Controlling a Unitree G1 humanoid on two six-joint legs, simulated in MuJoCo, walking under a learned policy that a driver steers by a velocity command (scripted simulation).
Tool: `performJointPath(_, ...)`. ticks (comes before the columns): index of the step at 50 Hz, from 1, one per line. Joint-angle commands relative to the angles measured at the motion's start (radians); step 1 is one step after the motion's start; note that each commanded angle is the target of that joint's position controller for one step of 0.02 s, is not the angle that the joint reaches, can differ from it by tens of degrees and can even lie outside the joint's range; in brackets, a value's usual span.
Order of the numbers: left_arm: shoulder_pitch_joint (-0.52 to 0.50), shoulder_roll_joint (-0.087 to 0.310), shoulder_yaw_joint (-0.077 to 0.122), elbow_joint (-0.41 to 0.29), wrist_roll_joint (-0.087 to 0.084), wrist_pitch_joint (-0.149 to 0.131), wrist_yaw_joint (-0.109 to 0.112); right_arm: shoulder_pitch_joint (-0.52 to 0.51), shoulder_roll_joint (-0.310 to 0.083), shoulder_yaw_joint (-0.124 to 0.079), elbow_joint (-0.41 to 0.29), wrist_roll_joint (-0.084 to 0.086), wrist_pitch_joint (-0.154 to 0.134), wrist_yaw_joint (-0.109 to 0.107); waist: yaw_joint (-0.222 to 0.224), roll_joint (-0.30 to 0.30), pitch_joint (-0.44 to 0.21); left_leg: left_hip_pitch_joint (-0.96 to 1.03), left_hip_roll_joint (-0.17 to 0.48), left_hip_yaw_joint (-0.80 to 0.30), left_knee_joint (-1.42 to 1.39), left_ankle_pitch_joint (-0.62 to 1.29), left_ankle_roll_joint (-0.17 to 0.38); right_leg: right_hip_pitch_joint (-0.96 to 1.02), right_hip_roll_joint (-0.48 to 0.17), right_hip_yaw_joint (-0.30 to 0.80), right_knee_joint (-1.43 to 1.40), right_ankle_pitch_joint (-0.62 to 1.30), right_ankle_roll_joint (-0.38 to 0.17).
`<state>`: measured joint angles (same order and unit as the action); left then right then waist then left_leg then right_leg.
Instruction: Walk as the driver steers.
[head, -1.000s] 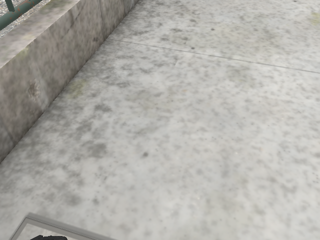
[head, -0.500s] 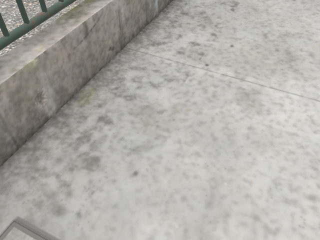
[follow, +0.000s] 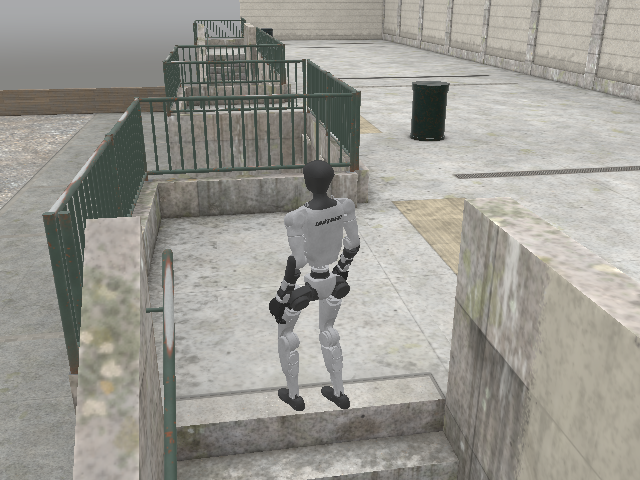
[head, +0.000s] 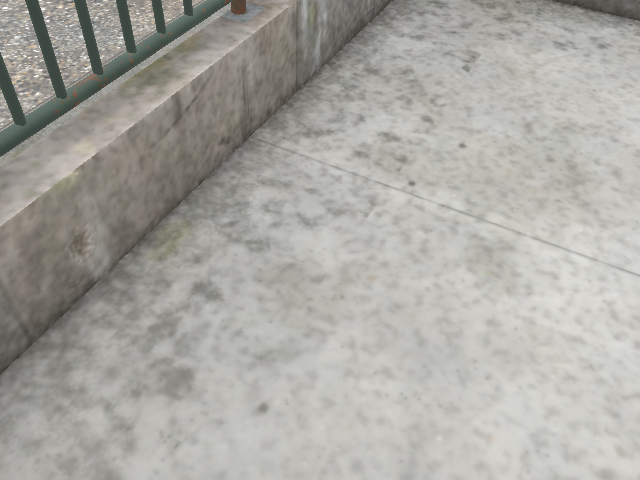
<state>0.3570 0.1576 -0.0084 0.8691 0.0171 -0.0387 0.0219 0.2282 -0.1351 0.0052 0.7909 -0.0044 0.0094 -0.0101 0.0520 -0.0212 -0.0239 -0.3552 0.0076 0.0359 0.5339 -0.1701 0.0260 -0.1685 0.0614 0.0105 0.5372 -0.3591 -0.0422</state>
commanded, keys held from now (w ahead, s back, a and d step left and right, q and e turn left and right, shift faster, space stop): no key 0.08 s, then w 0.40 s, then w+q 0.36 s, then w+e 0.16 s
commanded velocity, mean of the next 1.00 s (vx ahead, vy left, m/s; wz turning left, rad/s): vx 0.34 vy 0.00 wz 0.13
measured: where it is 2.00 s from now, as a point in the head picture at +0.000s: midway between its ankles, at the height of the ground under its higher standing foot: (387, 337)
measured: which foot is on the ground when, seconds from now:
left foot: down 0.00-0.48, up 0.50-0.94, down 0.96-1.00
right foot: down 0.00-0.14, up 0.16-0.46, down 0.48-0.96, up 0.98-1.00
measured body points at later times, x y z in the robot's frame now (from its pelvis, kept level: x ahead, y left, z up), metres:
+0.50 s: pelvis +0.10 -0.04 +0.01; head +0.10 -0.05 +0.46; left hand +0.27 +0.18 -0.09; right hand +0.16 -0.30 -0.12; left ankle +0.07 +0.10 -0.73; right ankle +0.08 -0.15 -0.73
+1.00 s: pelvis +0.36 -0.04 -0.02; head +0.39 -0.05 +0.43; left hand +0.23 +0.17 -0.15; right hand +0.63 -0.21 -0.10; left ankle +0.45 +0.05 -0.73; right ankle +0.11 -0.16 -0.66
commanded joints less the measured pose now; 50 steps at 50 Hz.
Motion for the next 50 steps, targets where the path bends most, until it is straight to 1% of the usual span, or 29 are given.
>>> performJointPath(1, 0.031, 0.065, 0.009, -0.011, 0.007, 0.009, 0.010, 0.031, -0.056, -0.026, -0.034, 0.004, -0.003, 0.003, -0.028, 0.118, 0.031, 0.230, 0.122, -0.198, -0.178, -0.026, 0.088, -0.152, -0.076, 0.056, -0.148, 0.111, -0.025)
performJointPath(5, 0.032, 0.084, 0.012, 0.013, -0.003, 0.022, 0.017, 0.088, -0.095, -0.045, -0.011, 0.009, -0.012, -0.010, -0.044, 0.124, 0.005, 0.274, 0.108, -0.187, -0.197, -0.056, 0.080, -0.114, -0.071, 0.051, -0.156, 0.094, -0.035)
performJointPath(6, 0.020, 0.105, 0.028, -0.023, 0.010, -0.015, -0.066, -0.149, -0.134, -0.070, -0.097, -0.052, -0.071, 0.044, -0.031, 0.165, -0.007, 0.219, 0.144, -0.254, -0.270, -0.476, 0.092, -0.168, -0.043, 0.038, -0.142, -0.094, 0.024)
performJointPath(7, -0.036, 0.140, 0.047, -0.047, 0.025, -0.030, -0.092, -0.129, -0.164, -0.082, -0.085, -0.054, -0.086, 0.047, -0.045, 0.144, 0.033, 0.155, 0.184, -0.329, -0.332, -0.581, 0.145, -0.156, -0.027, 0.013, -0.112, -0.142, 0.025)
performJointPath(9, -0.096, 0.133, 0.061, -0.086, 0.035, -0.057, -0.079, 0.036, -0.199, -0.102, -0.018, -0.050, -0.101, 0.004, -0.103, 0.158, 0.009, 0.252, 0.279, -0.500, -0.394, -0.602, 0.258, -0.243, -0.030, 0.041, -0.003, -0.130, 0.014)
performJointPath(11, -0.225, 0.108, 0.055, -0.150, 0.037, -0.074, -0.037, 0.126, -0.158, -0.085, -0.002, -0.061, -0.134, -0.047, -0.168, 0.168, -0.042, 0.318, 0.341, -0.611, -0.440, -0.514, 0.295, -0.416, -0.059, 0.111, 0.355, -0.192, 0.013)
performJointPath(12, -0.219, 0.105, 0.057, -0.155, 0.036, -0.075, -0.032, 0.144, -0.164, -0.086, 0.004, -0.061, -0.147, -0.063, -0.167, 0.152, -0.076, 0.341, 0.334, -0.598, -0.430, -0.481, 0.284, -0.494, -0.060, 0.115, 0.576, -0.188, 0.021)
performJointPath(14, -0.158, 0.098, 0.060, -0.130, 0.035, -0.070, -0.044, 0.092, -0.145, -0.082, -0.011, -0.059, -0.150, -0.067, -0.129, 0.071, -0.053, 0.298, 0.257, -0.422, -0.422, -0.373, 0.227, -0.569, -0.075, 0.076, 0.736, -0.107, 0.026)
performJointPath(16, -0.153, 0.073, 0.050, -0.138, 0.047, -0.052, -0.059, 0.043, -0.132, -0.078, -0.026, -0.042, -0.149, -0.056, -0.093, 0.058, -0.049, 0.221, 0.173, -0.274, -0.423, -0.235, 0.187, -0.467, -0.095, 0.009, 0.547, -0.123, 0.060)
performJointPath(19, -0.119, 0.079, 0.045, -0.117, 0.042, -0.050, -0.070, -0.040, -0.200, -0.098, -0.055, -0.022, -0.137, -0.029, -0.057, 0.101, -0.024, 0.021, 0.127, -0.180, -0.392, -0.120, 0.186, -0.143, -0.081, -0.025, 0.168, -0.148, 0.091)
performJointPath(20, -0.099, 0.081, 0.041, -0.105, 0.026, -0.061, -0.078, -0.047, -0.226, -0.109, -0.057, -0.024, -0.133, -0.012, -0.062, 0.099, -0.029, 0.030, 0.137, -0.189, -0.355, -0.153, 0.197, -0.114, -0.082, -0.024, 0.048, -0.042, 0.071)
performJointPath(22, -0.034, 0.097, 0.046, -0.062, -0.001, -0.094, -0.084, -0.085, -0.228, -0.105, -0.046, -0.045, -0.106, 0.024, -0.025, 0.058, 0.009, -0.080, 0.171, -0.239, -0.269, -0.272, 0.235, 0.047, -0.059, -0.053, -0.136, 0.214, 0.024)
performJointPath(23, -0.023, 0.148, 0.062, -0.070, -0.004, -0.114, -0.076, -0.051, -0.179, -0.093, -0.022, -0.052, -0.110, 0.031, -0.022, 0.057, -0.010, -0.152, 0.180, -0.255, -0.222, -0.270, 0.224, 0.151, -0.068, -0.044, -0.092, 0.212, -0.019)
performJointPath(24, 0.044, 0.195, 0.079, -0.075, 0.011, -0.130, -0.060, -0.031, -0.111, -0.071, 0.001, -0.049, -0.123, 0.031, 0.016, 0.027, -0.051, -0.215, 0.139, -0.227, -0.083, -0.289, 0.179, 0.254, -0.144, 0.044, -0.097, 0.199, -0.090)
performJointPath(25, 0.120, 0.300, 0.104, -0.094, 0.008, -0.140, -0.034, -0.065, -0.030, -0.044, -0.056, -0.036, -0.148, 0.037, 0.053, -0.229, -0.133, -0.424, -0.045, -0.061, 0.247, -0.326, 0.066, 0.411, -0.425, 0.495, -0.262, 0.103, -0.378)
performJointPath(26, 0.094, 0.251, 0.096, -0.085, 0.021, -0.140, -0.025, -0.195, -0.098, -0.062, -0.062, -0.037, -0.157, 0.041, 0.098, -0.202, 0.007, -0.645, -0.065, -0.132, 0.473, -0.339, 0.062, 0.349, -0.483, 0.671, -0.379, -0.147, -0.400)
performJointPath(27, 0.017, 0.189, 0.075, -0.087, 0.023, -0.135, -0.023, -0.196, -0.122, -0.068, -0.040, -0.033, -0.152, 0.033, 0.054, -0.143, 0.036, -0.712, -0.032, -0.159, 0.640, -0.231, 0.086, 0.305, -0.436, 0.547, -0.372, -0.237, -0.300)
performJointPath(28, -0.014, 0.131, 0.054, -0.089, 0.025, -0.125, -0.023, -0.142, -0.135, -0.076, -0.008, -0.032, -0.145, 0.026, 0.015, -0.110, 0.015, -0.685, -0.022, -0.159, 0.758, -0.133, 0.094, 0.247, -0.391, 0.438, -0.357, -0.148, -0.235)
performJointPath(30, -0.047, 0.051, 0.017, -0.088, 0.033, -0.107, -0.028, -0.127, -0.125, -0.084, 0.006, -0.049, -0.137, 0.041, -0.043, -0.056, -0.001, -0.600, -0.006, -0.171, 0.790, 0.038, 0.097, 0.167, -0.350, 0.234, -0.361, 0.168, -0.185)
performJointPath(32, -0.039, 0.066, 0.025, -0.097, 0.054, -0.100, -0.023, -0.169, -0.111, -0.080, 0.005, -0.038, -0.131, 0.067, -0.029, -0.060, -0.023, -0.609, 0.013, -0.133, 0.733, 0.110, 0.061, 0.193, -0.327, 0.104, -0.369, 0.364, -0.186)
performJointPath(35, 0.082, 0.050, 0.012, -0.027, 0.077, -0.099, -0.030, -0.240, -0.065, -0.071, -0.001, -0.029, -0.136, 0.091, -0.005, -0.043, -0.001, -0.633, 0.036, -0.084, 0.582, 0.244, 0.038, 0.195, -0.298, -0.004, -0.359, 0.564, -0.176)
performJointPath(39, 0.160, 0.073, 0.004, 0.040, 0.041, -0.110, -0.049, -0.361, -0.062, -0.067, -0.040, -0.035, -0.117, 0.096, 0.003, -0.052, 0.036, -0.512, 0.044, 0.007, 0.341, 0.262, 0.029, 0.146, -0.294, -0.087, -0.390, 0.773, -0.116)
performJointPath(44, 0.278, 0.153, 0.015, 0.136, 0.039, -0.107, -0.053, -0.473, -0.116, -0.083, -0.090, -0.029, -0.089, 0.086, -0.027, -0.086, 0.062, -0.366, -0.032, 0.078, 0.143, 0.143, 0.086, 0.263, -0.307, -0.134, -0.321, 1.138, -0.013)
performJointPath(45, 0.181, 0.215, 0.044, 0.108, -0.035, -0.058, 0.013, -0.416, -0.091, -0.071, -0.085, 0.088, -0.086, 0.084, -0.046, -0.062, 0.161, -0.330, -0.120, 0.187, 0.166, 0.022, 0.088, 0.236, -0.286, -0.155, -0.213, 1.442, 0.013)
performJointPath(46, 0.208, 0.228, 0.042, 0.121, -0.046, -0.039, 0.043, -0.350, -0.077, -0.066, -0.073, 0.076, -0.087, 0.085, -0.087, -0.107, 0.108, -0.169, -0.121, 0.181, 0.147, -0.013, 0.100, 0.179, -0.319, -0.121, -0.080, 1.605, 0.015)
performJointPath(47, 0.183, 0.235, 0.044, 0.123, -0.042, -0.034, 0.050, -0.180, -0.119, -0.088, -0.043, 0.061, -0.089, 0.075, -0.181, -0.138, 0.024, 0.065, -0.090, 0.109, 0.027, 0.079, 0.144, 0.123, -0.317, -0.079, 0.096, 1.603, 0.016)
performJointPath(48, 0.099, 0.240, 0.048, 0.098, -0.039, -0.053, 0.036, 0.053, -0.202, -0.122, 0.014, 0.038, -0.080, 0.044, -0.297, -0.169, -0.096, 0.441, 0.005, -0.018, -0.016, 0.246, 0.195, -0.085, -0.269, -0.075, 0.314, 1.339, 0.003)
performJointPath(49, 0.107, 0.091, 0.015, 0.060, 0.001, -0.075, 0.004, 0.204, -0.288, -0.128, 0.071, 0.012, -0.062, 0.011, -0.237, 0.139, -0.248, 0.807, 0.304, -0.329, 0.069, 0.556, 0.271, -0.426, -0.064, -0.097, 0.770, -0.025, 0.006)
performJointPath(50, 0.208, 0.058, 0.015, 0.072, -0.036, -0.114, -0.017, 0.215, -0.278, -0.115, 0.050, -0.009, -0.065, 0.001, -0.200, 0.170, -0.451, 0.896, 0.453, -0.702, -0.067, 0.395, 0.431, -0.575, 0.005, 0.161, 1.059, -0.214, 0.000)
